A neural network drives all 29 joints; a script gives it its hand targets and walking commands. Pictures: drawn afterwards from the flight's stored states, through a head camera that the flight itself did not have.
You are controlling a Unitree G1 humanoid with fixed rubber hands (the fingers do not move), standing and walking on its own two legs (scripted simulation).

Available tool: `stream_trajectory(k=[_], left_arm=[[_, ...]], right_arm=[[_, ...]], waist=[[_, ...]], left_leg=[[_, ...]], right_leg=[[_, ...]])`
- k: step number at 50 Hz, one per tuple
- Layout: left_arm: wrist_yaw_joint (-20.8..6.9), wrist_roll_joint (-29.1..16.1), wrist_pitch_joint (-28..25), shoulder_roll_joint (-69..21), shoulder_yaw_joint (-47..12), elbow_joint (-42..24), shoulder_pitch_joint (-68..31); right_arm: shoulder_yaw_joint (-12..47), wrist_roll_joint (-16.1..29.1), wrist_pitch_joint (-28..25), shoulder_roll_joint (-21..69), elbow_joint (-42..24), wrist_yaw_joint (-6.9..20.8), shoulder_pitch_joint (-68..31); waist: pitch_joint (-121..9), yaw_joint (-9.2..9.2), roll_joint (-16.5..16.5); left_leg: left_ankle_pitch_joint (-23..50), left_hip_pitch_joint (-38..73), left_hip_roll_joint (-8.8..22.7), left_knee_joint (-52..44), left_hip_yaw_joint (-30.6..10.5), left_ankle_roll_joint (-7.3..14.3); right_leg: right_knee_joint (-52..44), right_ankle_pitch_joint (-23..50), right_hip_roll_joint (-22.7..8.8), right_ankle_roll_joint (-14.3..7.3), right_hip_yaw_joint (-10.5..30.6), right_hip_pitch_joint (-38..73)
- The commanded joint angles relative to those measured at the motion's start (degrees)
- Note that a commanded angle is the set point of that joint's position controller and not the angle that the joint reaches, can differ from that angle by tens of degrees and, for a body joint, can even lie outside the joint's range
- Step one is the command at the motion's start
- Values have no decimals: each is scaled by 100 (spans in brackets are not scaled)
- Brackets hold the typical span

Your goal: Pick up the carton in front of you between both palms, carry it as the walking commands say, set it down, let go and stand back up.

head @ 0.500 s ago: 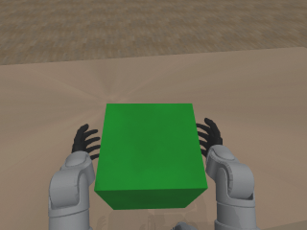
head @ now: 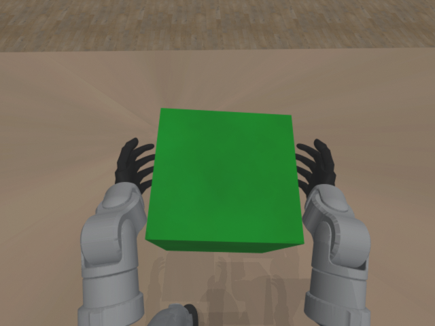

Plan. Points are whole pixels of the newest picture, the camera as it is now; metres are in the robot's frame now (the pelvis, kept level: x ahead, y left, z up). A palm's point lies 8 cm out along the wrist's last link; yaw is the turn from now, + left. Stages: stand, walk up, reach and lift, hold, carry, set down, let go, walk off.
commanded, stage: carry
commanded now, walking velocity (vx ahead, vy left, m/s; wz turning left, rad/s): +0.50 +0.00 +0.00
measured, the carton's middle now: (219, 192) +0.35 +0.01 +0.02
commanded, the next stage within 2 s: none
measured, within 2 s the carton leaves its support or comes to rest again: neither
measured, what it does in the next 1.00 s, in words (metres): goes down: left foot 0.05 m lower, then right foot 0.06 m lower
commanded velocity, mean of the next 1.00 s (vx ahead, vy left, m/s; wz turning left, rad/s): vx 0.50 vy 0.00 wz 0.00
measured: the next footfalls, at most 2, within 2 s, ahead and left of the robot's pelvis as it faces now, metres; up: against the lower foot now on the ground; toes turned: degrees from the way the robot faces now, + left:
left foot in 0.08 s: +0.20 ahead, +0.06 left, -0.05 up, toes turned +5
right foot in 0.52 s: +0.55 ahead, -0.08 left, -0.11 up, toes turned -5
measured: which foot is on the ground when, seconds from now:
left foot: up 0.00-0.06, down 0.08-0.54, up 0.56-0.96, down 0.98-1.00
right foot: down 0.00-0.08, up 0.10-0.50, down 0.52-0.98, up 1.00-1.00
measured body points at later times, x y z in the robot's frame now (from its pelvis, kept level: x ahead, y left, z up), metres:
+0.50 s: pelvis +0.37 -0.01 -0.08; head +0.39 +0.00 +0.37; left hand +0.71 +0.15 +0.01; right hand +0.70 -0.17 +0.02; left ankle +0.17 +0.06 -0.76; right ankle +0.51 -0.09 -0.80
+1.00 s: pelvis +0.71 +0.01 -0.15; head +0.71 +0.02 +0.30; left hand +1.03 +0.18 -0.04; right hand +1.05 -0.14 -0.03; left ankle +0.79 +0.09 -0.88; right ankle +0.53 -0.08 -0.81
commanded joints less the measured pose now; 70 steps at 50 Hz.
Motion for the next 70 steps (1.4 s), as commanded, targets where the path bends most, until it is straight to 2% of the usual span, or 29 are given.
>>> stream_trajectory(k=[1,2,4,5,8,18,21,23,24,25,26,27,29,30,37,42,44,45,46,47,48,50,53,56,60,65,67,69,70], left_arm=[[200,-722,185,-3058,-3296,-290,-2726],[238,-695,293,-2948,-3216,-212,-2682],[309,-602,419,-2836,-2990,-91,-2991],[308,-669,393,-3048,-2913,-68,-3035],[274,-618,187,-3658,-2767,-31,-3352],[88,-637,-135,-3887,-3246,136,-3419],[136,-652,-122,-3597,-3153,223,-3023],[213,-542,-88,-3321,-2944,282,-2742],[263,-492,-65,-3148,-2843,353,-2614],[326,-463,-47,-3044,-2795,465,-2458],[360,-521,-65,-3090,-2847,440,-2436],[368,-572,-74,-3158,-2893,431,-2632],[202,-991,-158,-3893,-3287,136,-3153],[120,-1111,-208,-4133,-3414,-16,-3319],[4,-1080,-461,-4048,-3677,-155,-3200],[75,-907,-386,-3740,-3537,36,-2725],[151,-820,-294,-3565,-3471,161,-2686],[193,-742,-228,-3475,-3426,250,-2673],[236,-671,-162,-3329,-3349,335,-2656],[270,-634,-87,-3239,-3260,387,-2645],[311,-612,-12,-3144,-3204,485,-2508],[344,-643,-1,-3415,-3035,416,-2788],[246,-817,-156,-3971,-2977,291,-3303],[209,-588,-291,-4096,-2905,522,-3215],[193,-425,-347,-3826,-3000,399,-3152],[204,-581,-244,-3426,-3060,266,-3023],[234,-469,-167,-3235,-2883,605,-2533],[274,-304,-104,-3032,-2642,836,-2209],[299,-258,-85,-2922,-2528,947,-2126]], right_arm=[[3327,574,427,2930,356,-66,-2122],[3189,557,464,2734,481,-147,-2115],[3113,708,510,2809,623,-235,-2505],[3211,815,529,3027,524,-186,-2795],[3792,1397,409,4152,311,107,-3645],[3633,878,71,4213,906,148,-2795],[3539,722,86,3944,889,17,-2625],[3511,673,125,3792,918,-60,-2568],[3477,693,156,3731,947,-82,-2584],[3429,729,189,3650,928,-99,-2450],[3388,780,200,3567,763,-112,-2574],[3323,796,229,3566,767,-136,-2892],[3337,851,84,3928,553,-74,-2855],[3378,908,21,4080,512,-34,-3010],[3481,667,-250,4169,679,41,-2688],[3520,707,-178,3816,556,12,-2566],[3391,617,-84,3514,662,-16,-2349],[3285,526,-27,3346,814,-42,-2202],[3150,433,39,3155,1002,-77,-2055],[3002,355,84,2947,1155,-144,-1958],[2888,335,117,2898,1270,-222,-1843],[3037,583,126,3311,1162,-218,-2291],[3578,1133,24,4157,556,23,-3339],[3874,1304,-68,4376,524,185,-3556],[3746,1090,-145,4163,819,163,-3142],[3576,828,-55,3773,937,-17,-2572],[3528,679,23,3609,1071,-106,-2427],[3511,604,107,3552,1218,-148,-2371],[3496,644,140,3591,1246,-150,-2484]], waist=[[-2446,-870,877],[-2919,-956,1593],[-2953,-935,1164],[-2475,-835,696],[-2338,-579,24],[-1704,-875,594],[-2019,-603,557],[-2466,-91,106],[-2659,125,-777],[-3275,121,-1596],[-3742,88,-1512],[-3314,112,-1084],[-2818,39,-96],[-2572,17,126],[-2590,70,-762],[-2069,359,-626],[-2084,95,-424],[-2242,-216,-216],[-2374,-529,351],[-2674,-746,1483],[-3247,-850,1830],[-2980,-855,872],[-2472,-607,158],[-2388,-525,464],[-2082,-649,724],[-1772,-855,641],[-1982,-640,427],[-2479,-132,-133],[-2713,83,-1170]], left_leg=[[4422,4858,1185,-264,-892,837],[5206,5941,1980,192,-2277,1424],[2057,5436,2055,-199,-3661,1495],[1074,4673,1950,-667,-3688,1468],[1171,3392,1609,-776,-2376,1227],[1706,3321,468,-605,-449,533],[2134,3540,429,1052,-263,355],[1019,2464,211,2574,-185,135],[-1697,638,-221,3753,-432,-7],[-3901,-887,-484,4898,-744,-115],[-3915,-1298,-303,5317,-972,-6],[-3648,-1641,-225,5260,-1015,84],[-3195,-1124,82,4223,-880,38],[-3044,-739,123,3615,-826,9],[-907,-143,120,1447,-343,65],[658,188,-206,-438,57,31],[1095,1382,-408,-1231,324,43],[1116,2430,-241,-1082,196,148],[2484,3609,541,-511,-427,431],[4778,4959,1740,46,-1937,1101],[3974,5653,2178,86,-3153,1573],[1487,5113,2146,-391,-3820,1551],[983,3447,1643,-648,-2693,1200],[547,2992,1436,-926,-2114,1071],[1197,3067,1046,-827,-1285,843],[985,3159,662,-334,-778,620],[1415,3233,521,850,-565,380],[365,2067,284,2468,-318,41],[-2365,83,-237,3780,-515,-160]], right_leg=[[3426,771,-125,270,443,-1872],[4663,-1497,323,343,768,-3204],[5028,-1524,30,-16,1309,-3936],[4835,-1266,25,16,1322,-4065],[3746,-391,-461,297,1128,-3228],[-161,3398,28,172,25,-2168],[-1012,3533,214,-38,-72,-1115],[-955,4123,-329,-109,294,763],[-110,6554,-1408,-567,1583,2297],[470,6860,-2330,-1208,3154,3504],[451,5348,-2566,-1519,3819,3622],[123,4068,-2478,-1492,4162,3055],[-369,2783,-2055,-1219,3415,1753],[-485,3059,-1860,-1068,2958,1059],[-338,3663,-1395,-694,1667,765],[151,3493,-786,-346,1142,1171],[1000,3629,-605,-168,830,769],[1719,3418,-513,-23,703,174],[2653,2329,-387,214,597,-1017],[3923,-883,175,396,627,-2713],[4843,-1539,277,382,990,-3565],[4871,-1478,14,200,1307,-4335],[3703,-641,-384,384,1170,-3474],[3061,77,-328,354,1014,-3154],[1657,1659,-374,361,810,-3074],[-256,3041,-53,187,269,-2163],[-914,3181,80,42,158,-1289],[-654,4228,-565,-67,601,729],[302,6907,-1742,-624,2137,2375]])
